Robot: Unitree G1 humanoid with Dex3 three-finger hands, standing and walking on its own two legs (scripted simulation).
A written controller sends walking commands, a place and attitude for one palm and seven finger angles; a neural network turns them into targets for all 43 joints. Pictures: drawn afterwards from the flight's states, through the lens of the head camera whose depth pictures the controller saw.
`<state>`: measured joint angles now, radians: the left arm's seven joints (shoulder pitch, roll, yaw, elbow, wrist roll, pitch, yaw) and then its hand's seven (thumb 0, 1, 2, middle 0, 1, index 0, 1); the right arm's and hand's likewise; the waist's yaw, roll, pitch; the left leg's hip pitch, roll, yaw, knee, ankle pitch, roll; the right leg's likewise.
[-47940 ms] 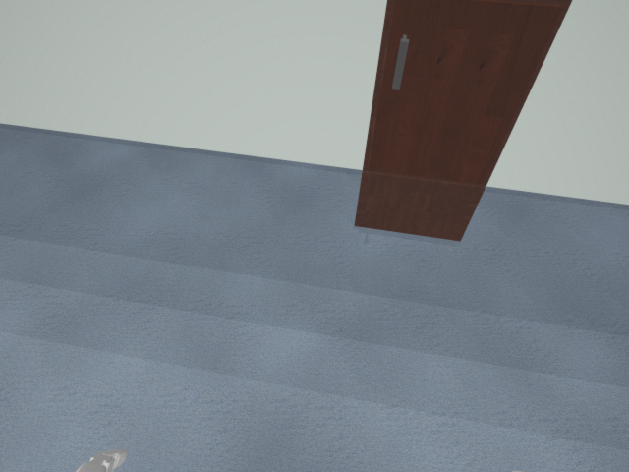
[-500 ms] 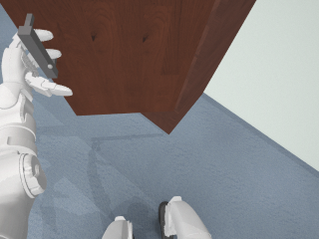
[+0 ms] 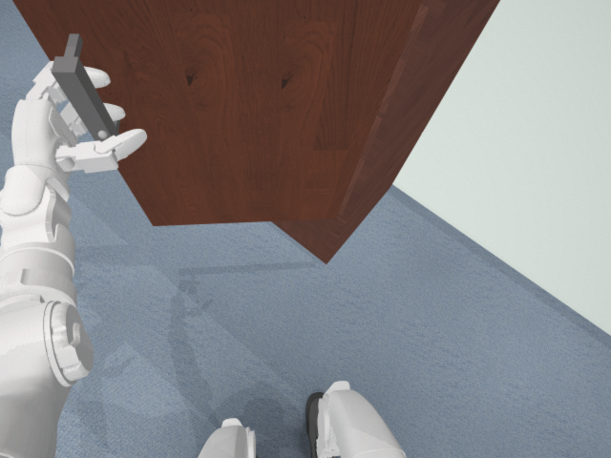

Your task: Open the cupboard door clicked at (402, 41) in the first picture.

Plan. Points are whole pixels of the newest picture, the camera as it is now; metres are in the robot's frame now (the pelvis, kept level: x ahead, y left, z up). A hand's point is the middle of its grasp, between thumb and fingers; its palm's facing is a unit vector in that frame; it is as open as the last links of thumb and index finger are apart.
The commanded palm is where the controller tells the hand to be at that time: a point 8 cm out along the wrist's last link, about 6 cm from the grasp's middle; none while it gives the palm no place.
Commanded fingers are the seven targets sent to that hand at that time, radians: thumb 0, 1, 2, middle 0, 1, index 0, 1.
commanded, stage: close the thumb around the handle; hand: left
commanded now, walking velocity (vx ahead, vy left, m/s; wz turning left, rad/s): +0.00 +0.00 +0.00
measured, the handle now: (95, 98) +0.56 +0.23 +0.07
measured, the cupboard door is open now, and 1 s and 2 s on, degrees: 44 64 85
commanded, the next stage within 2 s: pull the door open along its arc in 0.30 s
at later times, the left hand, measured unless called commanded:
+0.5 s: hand (106, 134) +0.50 +0.20 +0.07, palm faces +0.00 -1.00 -0.01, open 5.9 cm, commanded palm +0.47 +0.25 +0.06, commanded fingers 0.00 0.90 0.90 -0.40 -1.35 -0.40 -1.35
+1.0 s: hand (132, 228) +0.38 +0.16 +0.07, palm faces +0.10 -0.99 +0.06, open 6.3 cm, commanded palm +0.32 +0.23 +0.06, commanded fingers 0.00 0.90 0.90 -0.40 -1.35 -0.40 -1.35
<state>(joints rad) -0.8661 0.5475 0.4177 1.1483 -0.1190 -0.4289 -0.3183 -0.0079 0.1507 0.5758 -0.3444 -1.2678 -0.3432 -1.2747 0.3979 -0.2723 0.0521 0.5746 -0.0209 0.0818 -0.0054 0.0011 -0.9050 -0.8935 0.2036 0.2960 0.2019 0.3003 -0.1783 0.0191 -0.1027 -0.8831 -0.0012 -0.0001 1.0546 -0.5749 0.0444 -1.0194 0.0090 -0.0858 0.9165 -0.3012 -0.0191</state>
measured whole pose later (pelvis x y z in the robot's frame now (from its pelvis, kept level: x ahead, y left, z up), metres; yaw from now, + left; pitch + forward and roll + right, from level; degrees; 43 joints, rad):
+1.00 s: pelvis +0.01 +0.00 +0.02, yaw -1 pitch +18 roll -1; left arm -0.18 0.17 0.24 0.43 -0.22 -0.40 -0.08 0.00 0.67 0.74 -0.34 -1.32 -0.33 -1.28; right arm 0.30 -0.25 0.00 0.48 0.01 0.05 0.05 0.01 -0.91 -0.89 0.20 0.30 0.20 0.30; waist -0.07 0.03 -0.16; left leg -0.70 -0.01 0.05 0.93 -0.55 0.05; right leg -0.88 0.01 -0.03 0.86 -0.30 -0.01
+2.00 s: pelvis -0.02 -0.05 +0.01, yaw +4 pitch +11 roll +1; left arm 0.03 -0.06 -0.11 0.24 0.01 -0.34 0.48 0.00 0.00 0.51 -0.33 -1.25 -0.34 -1.26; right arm 0.17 -0.19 0.01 0.58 -0.06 -0.04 -0.03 0.01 -0.91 -0.89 0.20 0.30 0.20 0.30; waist 0.00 0.02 -0.12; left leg -0.63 -0.02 -0.03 0.95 -0.51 -0.02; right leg -0.80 -0.02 -0.11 0.91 -0.31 -0.08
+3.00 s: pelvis -0.02 -0.01 +0.01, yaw +2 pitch +11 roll +0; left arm 0.22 0.06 -0.21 0.00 -0.05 -0.29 0.03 -0.01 -0.50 0.30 -0.18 -0.36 -0.20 -0.35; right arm 0.26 -0.22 0.04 0.44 -0.01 -0.09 0.00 0.01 -0.90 -0.89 0.20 0.30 0.20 0.30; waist 0.01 0.02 -0.12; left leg -0.65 -0.06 0.02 1.02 -0.56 0.05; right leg -0.83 -0.04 -0.06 0.97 -0.34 -0.02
